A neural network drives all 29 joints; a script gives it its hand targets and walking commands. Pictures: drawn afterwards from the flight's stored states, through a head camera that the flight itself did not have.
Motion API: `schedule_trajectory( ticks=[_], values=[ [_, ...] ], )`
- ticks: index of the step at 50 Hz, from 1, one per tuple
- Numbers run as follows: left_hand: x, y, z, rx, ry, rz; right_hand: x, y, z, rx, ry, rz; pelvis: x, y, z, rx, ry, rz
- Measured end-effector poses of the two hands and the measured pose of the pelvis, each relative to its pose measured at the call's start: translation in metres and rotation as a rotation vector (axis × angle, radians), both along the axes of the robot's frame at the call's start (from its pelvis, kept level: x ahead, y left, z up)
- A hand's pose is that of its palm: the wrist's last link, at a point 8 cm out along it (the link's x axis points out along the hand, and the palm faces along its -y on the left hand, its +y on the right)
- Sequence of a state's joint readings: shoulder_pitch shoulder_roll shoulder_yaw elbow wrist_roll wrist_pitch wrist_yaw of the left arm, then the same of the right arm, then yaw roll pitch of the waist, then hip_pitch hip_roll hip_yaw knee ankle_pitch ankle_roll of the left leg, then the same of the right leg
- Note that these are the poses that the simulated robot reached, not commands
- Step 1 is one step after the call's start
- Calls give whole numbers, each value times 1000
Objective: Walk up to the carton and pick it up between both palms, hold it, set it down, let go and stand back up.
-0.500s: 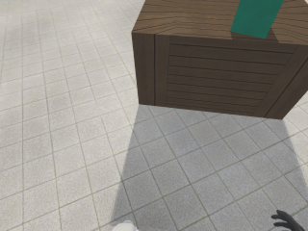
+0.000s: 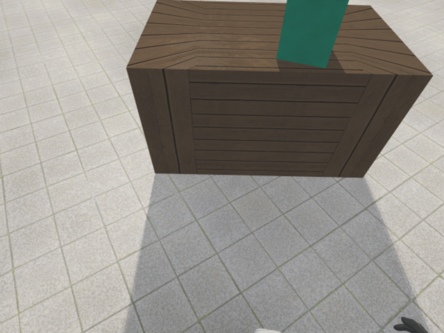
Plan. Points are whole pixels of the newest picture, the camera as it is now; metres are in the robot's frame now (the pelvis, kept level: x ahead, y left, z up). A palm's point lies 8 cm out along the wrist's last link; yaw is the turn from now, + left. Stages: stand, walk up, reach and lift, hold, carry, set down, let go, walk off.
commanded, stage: walk up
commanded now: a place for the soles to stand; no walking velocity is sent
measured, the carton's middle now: (312, 21) +1.18 -0.35 +0.03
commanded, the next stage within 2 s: none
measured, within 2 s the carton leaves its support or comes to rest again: neither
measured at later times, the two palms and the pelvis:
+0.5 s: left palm (49, 291) +0.22 +0.33 -0.08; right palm (421, 295) +0.20 -0.35 -0.05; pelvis +0.12 +0.00 +0.01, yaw -2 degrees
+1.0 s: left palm (107, 246) +0.29 +0.23 -0.04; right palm (439, 246) +0.31 -0.46 -0.07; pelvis +0.22 -0.12 +0.02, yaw -3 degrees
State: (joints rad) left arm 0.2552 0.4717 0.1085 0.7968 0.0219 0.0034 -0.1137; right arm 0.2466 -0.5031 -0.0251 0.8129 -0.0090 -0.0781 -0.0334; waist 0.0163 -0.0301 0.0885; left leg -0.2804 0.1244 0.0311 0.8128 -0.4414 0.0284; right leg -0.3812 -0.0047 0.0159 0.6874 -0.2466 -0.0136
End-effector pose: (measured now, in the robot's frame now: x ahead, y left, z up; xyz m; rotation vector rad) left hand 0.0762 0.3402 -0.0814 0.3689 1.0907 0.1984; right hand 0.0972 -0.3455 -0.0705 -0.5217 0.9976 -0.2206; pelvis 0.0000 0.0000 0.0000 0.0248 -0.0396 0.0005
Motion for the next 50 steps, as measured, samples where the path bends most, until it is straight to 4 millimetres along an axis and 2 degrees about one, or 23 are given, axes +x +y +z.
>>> schedule_trajectory(
  ticks=[6, 11, 15, 20, 25, 28, 31, 37, 41, 46, 50],
  values=[
    [10, -5, 27, 57, 30, 47, 41, -4, 0, 41, 35, 36, 27, -13, 16, 12, 56, 0],
    [30, -7, 28, 60, 39, 59, 69, -5, 3, 39, 41, 46, 52, -16, 19, 7, 65, -4],
    [50, -3, 23, 47, 30, 57, 93, 0, 7, 26, 25, 50, 71, -10, 17, -6, 61, -7],
    [89, 5, 2, 19, -11, 30, 113, 8, 5, 2, -13, 36, 97, 2, 3, -12, 18, -9],
    [141, -8, 2, -17, -62, -38, 104, -4, 25, -33, -48, -36, 122, 0, 9, -27, -44, -34],
    [162, -19, -1, -42, -60, -64, 101, -17, 37, -59, -34, -67, 133, -9, 13, -41, -41, -46],
    [177, -36, -6, -67, -47, -80, 100, -33, 40, -74, -6, -85, 145, -22, 13, -37, -31, -51],
    [206, -75, -6, -45, -13, -101, 113, -73, 22, -50, 38, -104, 171, -61, 7, 4, 1, -58],
    [215, -95, 2, 9, -13, -77, 138, -97, -1, -7, 59, -83, 188, -90, 0, 8, 13, -50],
    [211, -102, 30, 72, 10, -15, 183, -106, -2, 40, 66, -32, 206, -107, 15, 29, 50, -48],
    [215, -107, 37, 93, 25, 6, 208, -111, -3, 54, 63, -11, 220, -116, 19, 30, 62, -54]
  ],
)
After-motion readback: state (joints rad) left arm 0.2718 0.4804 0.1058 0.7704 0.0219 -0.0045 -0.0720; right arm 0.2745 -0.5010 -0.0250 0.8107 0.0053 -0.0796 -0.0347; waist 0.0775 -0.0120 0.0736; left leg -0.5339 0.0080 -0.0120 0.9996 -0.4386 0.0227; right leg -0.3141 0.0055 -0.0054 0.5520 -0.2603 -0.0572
